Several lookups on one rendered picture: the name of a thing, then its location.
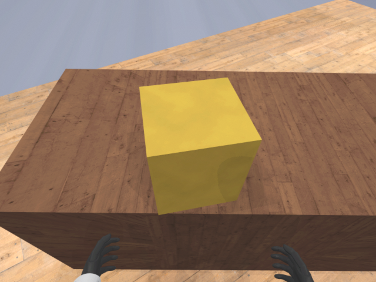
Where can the pedestal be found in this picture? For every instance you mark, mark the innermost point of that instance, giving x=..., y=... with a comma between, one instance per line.
x=80, y=172

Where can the left robot hand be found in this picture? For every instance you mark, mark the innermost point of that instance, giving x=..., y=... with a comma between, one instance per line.
x=96, y=259

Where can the carton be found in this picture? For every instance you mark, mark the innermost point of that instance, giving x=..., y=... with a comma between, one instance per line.
x=200, y=143

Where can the right robot hand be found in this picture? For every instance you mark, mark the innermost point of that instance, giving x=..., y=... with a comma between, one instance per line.
x=297, y=269

